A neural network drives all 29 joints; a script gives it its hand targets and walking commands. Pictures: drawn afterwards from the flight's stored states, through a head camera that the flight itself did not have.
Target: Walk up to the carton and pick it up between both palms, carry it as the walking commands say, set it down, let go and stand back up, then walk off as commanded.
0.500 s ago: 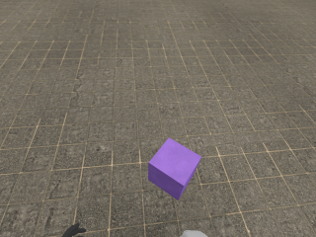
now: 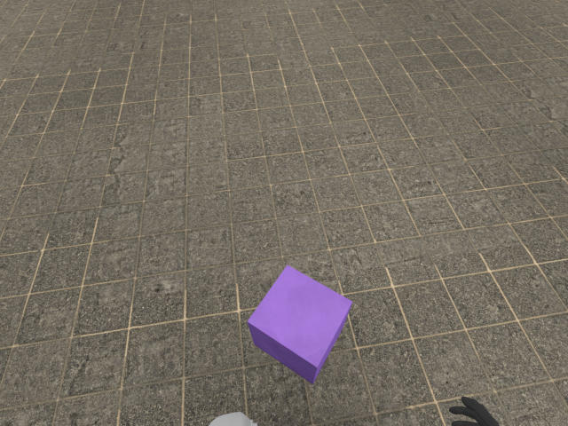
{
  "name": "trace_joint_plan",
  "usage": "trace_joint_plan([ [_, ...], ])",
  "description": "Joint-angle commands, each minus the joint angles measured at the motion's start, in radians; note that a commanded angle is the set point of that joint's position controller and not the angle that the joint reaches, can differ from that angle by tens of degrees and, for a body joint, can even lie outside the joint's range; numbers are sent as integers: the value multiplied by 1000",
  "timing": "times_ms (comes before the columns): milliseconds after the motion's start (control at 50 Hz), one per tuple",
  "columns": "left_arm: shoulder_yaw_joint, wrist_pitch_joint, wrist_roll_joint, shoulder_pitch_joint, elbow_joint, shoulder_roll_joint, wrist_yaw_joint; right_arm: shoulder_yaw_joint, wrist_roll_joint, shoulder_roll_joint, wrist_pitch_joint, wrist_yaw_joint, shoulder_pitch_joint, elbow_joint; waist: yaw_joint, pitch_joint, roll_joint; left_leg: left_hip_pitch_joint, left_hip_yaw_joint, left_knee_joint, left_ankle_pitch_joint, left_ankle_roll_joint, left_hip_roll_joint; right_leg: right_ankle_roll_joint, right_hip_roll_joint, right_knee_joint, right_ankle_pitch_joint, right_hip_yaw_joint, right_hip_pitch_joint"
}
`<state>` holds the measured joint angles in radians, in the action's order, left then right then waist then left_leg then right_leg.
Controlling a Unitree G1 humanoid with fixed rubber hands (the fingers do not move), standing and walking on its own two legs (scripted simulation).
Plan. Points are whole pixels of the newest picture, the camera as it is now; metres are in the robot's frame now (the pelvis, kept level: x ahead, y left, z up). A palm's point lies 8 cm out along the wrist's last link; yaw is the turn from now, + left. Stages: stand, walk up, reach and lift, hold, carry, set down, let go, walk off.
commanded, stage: walk up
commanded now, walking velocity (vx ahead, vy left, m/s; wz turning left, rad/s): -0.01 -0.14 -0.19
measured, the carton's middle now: (300, 324) +0.47 -0.01 -0.65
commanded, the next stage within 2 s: none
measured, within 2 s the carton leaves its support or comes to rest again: neither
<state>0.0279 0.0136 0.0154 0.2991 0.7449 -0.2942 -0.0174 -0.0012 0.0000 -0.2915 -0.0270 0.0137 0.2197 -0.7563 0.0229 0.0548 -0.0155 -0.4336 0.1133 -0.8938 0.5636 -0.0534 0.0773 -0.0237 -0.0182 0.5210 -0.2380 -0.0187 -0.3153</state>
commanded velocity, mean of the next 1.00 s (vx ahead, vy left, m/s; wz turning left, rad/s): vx -0.04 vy -0.06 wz -0.06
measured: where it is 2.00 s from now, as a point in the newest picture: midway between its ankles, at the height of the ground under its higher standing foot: outside the picture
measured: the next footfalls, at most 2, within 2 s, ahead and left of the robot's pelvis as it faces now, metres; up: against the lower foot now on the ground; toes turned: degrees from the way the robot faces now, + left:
left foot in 0.10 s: +0.08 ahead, +0.12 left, +0.00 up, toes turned +6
right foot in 0.46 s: +0.03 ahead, -0.14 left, +0.00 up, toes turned -4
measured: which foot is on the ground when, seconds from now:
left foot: up 0.00-0.08, down 0.10-0.46, up 0.48-0.86, down 0.88-1.00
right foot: down 0.00-0.10, up 0.12-0.44, down 0.46-1.00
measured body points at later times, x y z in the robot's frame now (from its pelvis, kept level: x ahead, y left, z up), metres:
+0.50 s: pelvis -0.02 -0.04 -0.01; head +0.01 -0.04 +0.44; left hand +0.08 +0.23 -0.13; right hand +0.05 -0.31 -0.14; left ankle +0.03 +0.11 -0.73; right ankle -0.01 -0.14 -0.74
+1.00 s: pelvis -0.05 -0.01 +0.00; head -0.04 +0.01 +0.45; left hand +0.08 +0.24 -0.13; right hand -0.01 -0.28 -0.13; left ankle -0.11 +0.09 -0.74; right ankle -0.01 -0.14 -0.74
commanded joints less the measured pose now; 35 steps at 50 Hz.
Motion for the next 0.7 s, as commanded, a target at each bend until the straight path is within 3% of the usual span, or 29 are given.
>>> trace_joint_plan([
  [0, 46, 15, 7, 11, -26, -128, 20, 57, 3, -53, -18, 17, 25, 42, -16, -145, -208, 159, 30, 247, -210, 4, -68, -147, 176, -59, 813, -183, 99],
  [20, 47, 27, 1, -40, -43, -116, 17, 57, 0, -50, -15, 21, 105, 26, -52, -120, -157, 240, 48, 370, -335, 2, -72, -117, 139, -34, 643, -157, 37],
  [40, 47, 29, 2, -68, -57, -111, 14, 67, -5, -76, -13, 29, 171, -4, -75, -125, -125, 370, 15, 477, -443, 11, -28, -86, 92, 13, 410, -151, -68],
  [60, 28, 26, 7, -27, -76, -35, 9, 86, -22, -147, -11, 37, 225, -13, -95, -151, 134, 479, -175, 543, -537, 40, 163, -23, -1, 165, 146, -82, -207],
  [80, 26, 35, 10, -31, -102, 3, 6, 106, -37, -249, -10, 43, 255, 4, -101, -140, 367, 426, -426, 584, -777, 146, 484, 35, -78, 379, -323, -18, -328],
  [100, 48, 53, 8, -11, -59, -44, 8, 105, -33, -245, -17, 39, 154, 12, -49, -57, 226, 284, -371, 558, -846, 221, 517, 58, -14, 572, -357, -71, -285],
  [120, 49, 59, 6, -7, -64, -40, 0, 94, -29, -215, -23, 39, 122, 23, -32, -36, 170, 218, -317, 557, -788, 236, 478, 64, -9, 648, -325, -81, -256],
  [140, 48, 64, 8, 10, -46, -51, -6, 91, -21, -189, -20, 37, 84, 23, -32, -26, 162, 213, -244, 577, -688, 243, 424, 56, 10, 668, -246, -54, -229],
  [160, 43, 65, 10, 12, -32, -48, -10, 79, -18, -160, -16, 33, 46, 30, -16, 0, 169, 241, -196, 555, -725, 221, 365, 57, -1, 672, -218, -23, -247],
  [180, 42, 67, 12, -5, -26, -50, -16, 77, -19, -155, -8, 34, 65, 18, -18, -7, 187, 267, -138, 525, -907, 200, 338, 64, 3, 681, -210, -13, -260],
  [200, 43, 73, 11, -1, -7, -43, -15, 80, -19, -151, -3, 33, 70, 7, -14, -36, 176, 279, -98, 502, -955, 182, 319, 70, -3, 690, -196, -2, -236],
  [220, 41, 75, 3, -12, -14, -42, -14, 85, -10, -157, -8, 29, 45, 27, -13, 1, 208, 249, -62, 473, -1114, 182, 303, 88, -7, 636, -221, 20, -214],
  [260, 34, 75, 4, -14, -9, -31, -10, 88, -8, -170, -12, 28, 72, 13, -25, -12, 241, 266, -66, 452, -1175, 186, 296, 89, -13, 586, -225, 31, -195],
  [280, 32, 81, 1, -46, -25, -26, -15, 95, -11, -180, -14, 27, 85, 13, -41, -37, 269, 276, -66, 461, -1051, 190, 297, 94, 18, 523, -227, 21, -167],
  [300, 19, 81, 2, -45, -27, -19, -19, 99, -21, -180, -18, 21, 81, 9, -45, -90, 288, 261, -79, 538, -626, 187, 280, 79, 23, 461, -168, 36, -129],
  [320, 11, 74, -2, -36, -28, -15, -20, 97, -27, -180, -24, 10, 42, 21, -44, -63, 317, 199, -49, 576, -339, 168, 239, 61, 38, 344, -139, 64, -63],
  [340, 12, 64, 2, -12, -5, -21, -13, 88, -30, -158, -24, 5, -11, 40, -34, -53, 290, 155, -44, 578, -196, 156, 201, 51, 16, 258, -131, 82, -11],
  [360, 13, 52, 0, -2, 0, -12, -11, 85, -25, -151, -34, -3, -52, 38, -21, -18, 341, 153, -29, 514, -342, 159, 204, 44, 13, 155, -111, 103, 11],
  [380, 17, 44, 4, 44, 19, -8, 4, 84, -28, -152, -38, -8, -28, 26, -12, -78, 297, 137, -31, 495, -284, 149, 180, 36, -5, 48, -59, 150, 127],
  [400, 25, 34, 5, 78, 31, -23, 6, 76, -20, -131, -43, -2, -1, 30, 4, -36, 208, 105, -33, 399, -365, 138, 183, 27, 26, -69, -8, 93, 142],
  [420, 40, 17, 16, 103, 28, -67, 16, 57, -24, -67, -43, -6, 78, 5, 0, -82, 42, 10, 37, 269, -144, 94, 59, -10, 154, -164, -12, -86, 219],
  [440, 63, 9, 19, 82, -12, -208, 21, 52, -13, -54, -61, -5, 41, 51, 7, -19, -263, -94, -19, 32, 75, 32, -32, -89, 422, -231, 290, -431, 113],
  [460, 62, 6, 8, 46, -15, -222, 31, 64, -11, -70, -78, 0, 1, 51, 15, -22, -259, -53, -119, -131, 93, 39, -34, -185, 462, -240, 450, -466, 8],
  [480, 57, 0, 6, 1, -29, -199, 34, 73, -11, -78, -80, -9, -33, 54, -3, -25, -171, -45, -145, -194, 71, 50, -40, -196, 429, -215, 531, -422, 7],
  [540, 35, -15, 17, -86, -20, -80, 40, 54, -12, -58, -60, -28, 21, -2, -30, -132, -104, 29, -130, -65, -160, 59, -38, -92, 204, -268, -32, -209, 74],
  [560, 32, -12, 15, -89, -27, -74, 39, 56, -14, -56, -54, -31, 10, 1, -25, -114, -93, 25, -118, -5, -141, 46, -45, -87, 182, -269, -59, -225, 102],
  [600, 30, -23, 10, -32, -21, -80, 38, 52, -15, -47, -49, -26, 35, -14, -10, -155, -106, 27, -131, 63, -149, 43, -53, -78, 194, -267, 52, -260, 199],
  [660, 31, -20, 10, -10, 5, -81, 35, 46, -13, -35, -43, -23, 16, -29, -2, -119, -121, 73, -124, 178, -107, 37, -49, -108, 208, -285, 109, -273, 172],
  [680, 34, -15, 10, 0, 3, -77, 34, 44, -10, -27, -40, -23, 1, -26, 2, -117, -84, 74, -113, 224, -85, 46, -65, -109, 208, -294, 118, -291, 204],
])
